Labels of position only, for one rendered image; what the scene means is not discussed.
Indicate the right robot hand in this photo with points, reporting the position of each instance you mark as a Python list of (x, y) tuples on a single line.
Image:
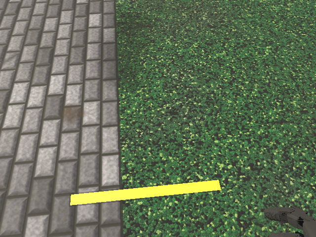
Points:
[(295, 217)]

